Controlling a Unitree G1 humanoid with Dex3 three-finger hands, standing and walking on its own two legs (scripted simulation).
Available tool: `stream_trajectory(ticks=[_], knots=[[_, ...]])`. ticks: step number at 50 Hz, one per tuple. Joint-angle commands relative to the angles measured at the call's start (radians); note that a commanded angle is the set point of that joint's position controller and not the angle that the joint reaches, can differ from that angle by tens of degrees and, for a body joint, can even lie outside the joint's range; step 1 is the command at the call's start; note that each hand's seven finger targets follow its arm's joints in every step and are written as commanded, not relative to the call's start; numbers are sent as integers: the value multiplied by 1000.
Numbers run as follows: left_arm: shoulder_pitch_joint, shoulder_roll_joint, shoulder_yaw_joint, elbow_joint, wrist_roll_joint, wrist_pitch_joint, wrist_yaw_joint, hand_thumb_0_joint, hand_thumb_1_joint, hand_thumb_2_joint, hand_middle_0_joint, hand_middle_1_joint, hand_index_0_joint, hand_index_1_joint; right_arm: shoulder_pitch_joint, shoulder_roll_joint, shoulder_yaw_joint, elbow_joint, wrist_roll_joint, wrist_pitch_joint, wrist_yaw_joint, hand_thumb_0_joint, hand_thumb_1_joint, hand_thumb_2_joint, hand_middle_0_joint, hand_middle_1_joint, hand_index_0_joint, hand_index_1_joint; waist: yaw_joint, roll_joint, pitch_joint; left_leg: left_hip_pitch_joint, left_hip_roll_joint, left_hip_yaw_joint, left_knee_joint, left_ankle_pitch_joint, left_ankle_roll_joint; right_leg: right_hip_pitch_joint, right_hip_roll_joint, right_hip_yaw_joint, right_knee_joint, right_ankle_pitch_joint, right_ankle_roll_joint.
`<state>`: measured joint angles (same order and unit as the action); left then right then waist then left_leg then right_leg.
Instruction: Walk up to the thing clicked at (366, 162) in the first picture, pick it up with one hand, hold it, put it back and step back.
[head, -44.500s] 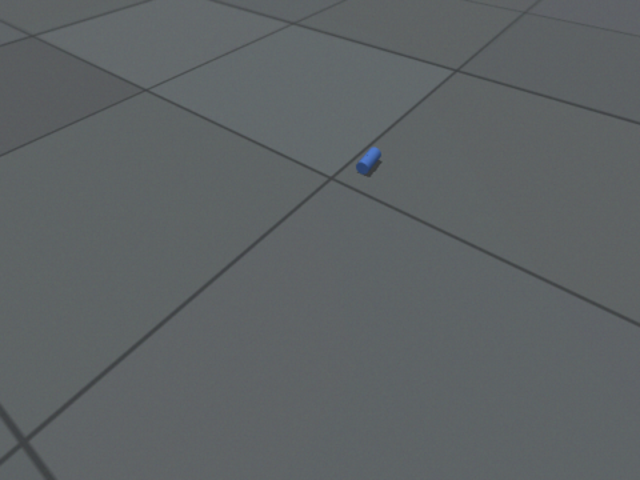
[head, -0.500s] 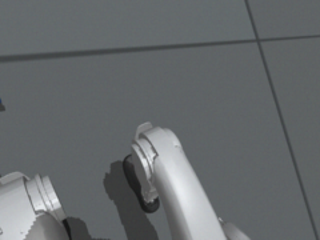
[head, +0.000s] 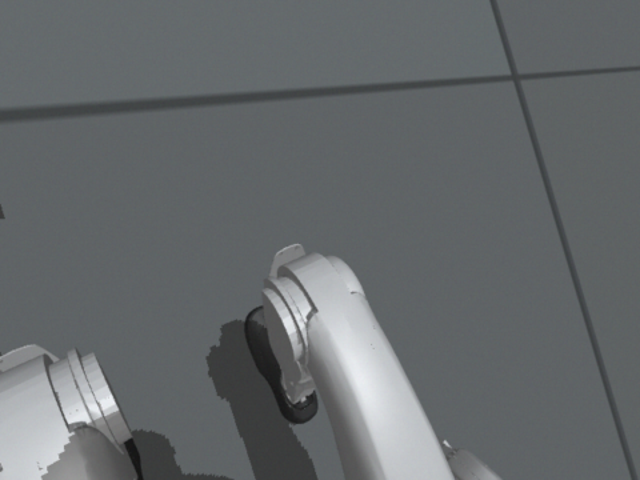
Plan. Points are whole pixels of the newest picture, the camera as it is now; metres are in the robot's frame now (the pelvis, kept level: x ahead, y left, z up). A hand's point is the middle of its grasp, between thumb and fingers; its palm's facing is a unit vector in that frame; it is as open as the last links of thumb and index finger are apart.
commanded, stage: settle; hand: left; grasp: from above
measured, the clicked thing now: out of the picture +0.50 +0.29 -0.28
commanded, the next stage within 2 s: lift in 0.66 s
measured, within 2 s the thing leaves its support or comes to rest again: leaves its support in 0.08 s
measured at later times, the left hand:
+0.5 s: hand out of the picture +0.48 +0.31 -0.15, palm faces -0.44 -0.10 -0.89, open 9.6 cm
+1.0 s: hand out of the picture +0.47 +0.30 -0.09, palm faces -0.45 -0.10 -0.89, open 9.5 cm
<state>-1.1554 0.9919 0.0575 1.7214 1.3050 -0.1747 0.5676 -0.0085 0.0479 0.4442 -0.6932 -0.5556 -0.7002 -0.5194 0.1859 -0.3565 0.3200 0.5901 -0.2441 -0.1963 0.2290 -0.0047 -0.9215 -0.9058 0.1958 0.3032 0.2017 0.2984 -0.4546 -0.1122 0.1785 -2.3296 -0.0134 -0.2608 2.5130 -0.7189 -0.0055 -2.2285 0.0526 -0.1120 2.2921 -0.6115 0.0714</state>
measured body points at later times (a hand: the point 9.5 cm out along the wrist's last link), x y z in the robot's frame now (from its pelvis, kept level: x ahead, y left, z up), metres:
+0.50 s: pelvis +0.01 +0.00 +0.01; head +0.24 +0.10 +0.39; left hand +0.50 +0.31 -0.10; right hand +0.07 -0.27 -0.06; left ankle +0.06 +0.12 -0.28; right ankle +0.13 -0.14 -0.28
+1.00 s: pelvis +0.00 -0.01 +0.04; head +0.22 +0.07 +0.42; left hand +0.49 +0.30 -0.04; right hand +0.06 -0.29 -0.06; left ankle +0.06 +0.12 -0.28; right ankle +0.13 -0.14 -0.28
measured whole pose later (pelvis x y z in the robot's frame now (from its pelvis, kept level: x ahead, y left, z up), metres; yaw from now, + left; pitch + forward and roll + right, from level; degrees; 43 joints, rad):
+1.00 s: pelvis +0.00 -0.01 +0.04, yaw +8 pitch +35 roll -8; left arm -1.02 0.69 0.00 1.29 1.17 -0.11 0.18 -0.02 0.13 0.22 -0.83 -0.33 -0.83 -0.30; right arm 0.23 -0.31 0.08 0.65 -0.11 0.03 0.12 0.00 -0.92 -0.91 0.20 0.30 0.20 0.30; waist -0.27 0.05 -0.07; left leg -2.27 -0.03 -0.14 2.33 -0.67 -0.02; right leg -2.22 0.00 -0.02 2.22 -0.61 0.06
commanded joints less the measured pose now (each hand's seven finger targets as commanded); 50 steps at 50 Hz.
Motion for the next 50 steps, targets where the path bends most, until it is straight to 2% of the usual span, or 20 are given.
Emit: stream_trajectory(ticks=[1,3,5,6,10,13,14,18,20,24,26,27,36,38,39,40,42,44,47,50], knots=[[-287,207,33,-198,-4,7,33,0,562,590,-948,-580,-965,-566,207,-340,-127,27,4,8,-2,0,-918,-907,200,300,199,300,-35,642,-709,579,36,96,-294,285,-19,350,14,-159,-137,264,-104],[-250,183,32,-184,-8,16,21,0,596,570,-974,-558,-992,-542,208,-320,-126,25,6,12,3,0,-915,-906,200,300,199,300,-39,586,-681,516,29,116,-275,269,-7,375,19,-149,-152,265,-100],[-276,180,50,-283,-17,20,7,0,613,602,-1002,-553,-1012,-545,214,-319,-150,30,12,16,4,0,-917,-907,199,300,199,300,-15,610,-718,514,23,131,-273,265,-6,371,13,-138,-164,255,-107],[-244,189,60,-307,-29,26,-3,0,625,623,-1016,-552,-1021,-549,214,-319,-165,37,17,22,-1,0,-915,-907,199,300,199,300,15,632,-767,536,23,136,-297,256,-7,397,16,-132,-177,240,-111],[-207,95,42,-462,-48,46,-51,0,670,568,-1039,-515,-1049,-507,237,-311,-219,57,43,42,8,0,-911,-905,199,300,199,300,53,738,-900,664,24,126,-326,357,-26,324,5,-135,-142,286,-123],[-235,-2,-8,-448,-65,72,-89,0,739,557,-1076,-520,-1095,-503,245,-293,-244,68,61,64,12,0,-907,-903,199,300,199,300,42,639,-849,561,16,143,-320,307,-6,294,8,-120,-161,268,-118],[-208,12,15,-443,-72,82,-101,0,752,566,-1093,-510,-1109,-496,253,-292,-252,78,67,71,12,0,-906,-903,199,300,199,300,55,621,-837,540,14,147,-321,301,-3,292,4,-114,-168,265,-118],[-208,-102,-51,-429,-97,90,-175,0,777,551,-1125,-482,-1137,-473,245,-277,-271,77,84,100,0,0,-908,-904,199,300,199,300,57,524,-777,478,2,145,-351,229,4,251,-2,-101,-191,197,-121],[-197,-86,-46,-432,-102,85,-211,0,756,583,-1135,-474,-1135,-478,248,-265,-274,84,96,118,-9,0,-913,-907,199,300,199,300,83,495,-794,480,-1,141,-383,185,6,264,-5,-92,-194,161,-121],[-248,-87,-58,-475,-95,64,-256,0,790,614,-1164,-497,-1163,-503,246,-247,-278,78,102,148,-29,0,-914,-907,199,300,199,300,91,487,-840,499,-10,157,-382,196,6,297,-10,-73,-197,165,-121],[-279,-50,-40,-496,-86,56,-259,0,790,597,-1166,-470,-1165,-476,240,-247,-284,70,107,160,-42,0,-911,-906,199,300,199,300,100,473,-851,501,-15,162,-392,180,7,293,-13,-67,-204,145,-121],[-271,-62,-36,-461,-86,52,-266,0,795,599,-1172,-464,-1168,-472,239,-244,-284,64,106,164,-48,0,-911,-906,199,300,199,300,90,448,-802,476,-19,164,-386,170,7,283,-15,-66,-215,129,-124],[-304,-22,-26,-500,-67,21,-270,0,811,609,-1172,-470,-1170,-475,235,-215,-294,51,107,183,-94,0,-906,-902,200,300,199,300,119,432,-911,481,-27,222,-383,194,21,380,-18,-39,-256,140,-115],[-324,-21,-22,-522,-78,21,-269,0,861,600,-1227,-508,-1235,-502,240,-215,-292,46,108,185,-101,0,-925,-912,199,300,199,300,116,422,-919,473,-27,222,-387,188,23,381,-19,-40,-263,134,-115],[-305,-23,-26,-504,-78,24,-270,0,794,577,-1147,-428,-1155,-422,227,-216,-294,42,111,188,-106,0,-886,-894,201,299,200,299,126,432,-915,474,-27,220,-398,175,21,364,-16,-43,-261,114,-122],[-293,-17,-21,-510,-79,28,-274,0,820,589,-1200,-489,-1205,-487,235,-221,-298,42,115,189,-108,0,-925,-912,199,300,199,300,131,446,-903,489,-29,219,-411,179,18,356,-20,-47,-263,115,-124],[-266,-41,-30,-527,-92,38,-292,0,878,524,-1184,-497,-1210,-471,238,-216,-307,40,120,194,-110,0,-917,-908,199,300,199,300,145,450,-932,516,-26,221,-428,183,18,371,-20,-47,-271,117,-125],[-277,-37,-26,-583,-117,51,-316,0,882,549,-1182,-519,-1209,-492,241,-211,-315,37,129,204,-115,0,-915,-908,199,300,199,300,162,465,-1005,546,-25,227,-443,208,20,408,-22,-38,-277,147,-121],[-226,-65,-35,-598,-155,72,-355,0,887,549,-1170,-547,-1204,-512,239,-201,-327,34,141,219,-120,0,-915,-908,199,300,199,300,172,445,-1001,553,-25,238,-462,219,24,442,-24,-26,-301,160,-119],[-214,-47,-22,-678,-162,73,-385,0,892,564,-1177,-533,-1207,-501,250,-200,-341,39,154,235,-131,0,-913,-906,200,300,199,300,185,408,-1011,548,-28,244,-469,225,30,462,-28,-14,-327,164,-118]])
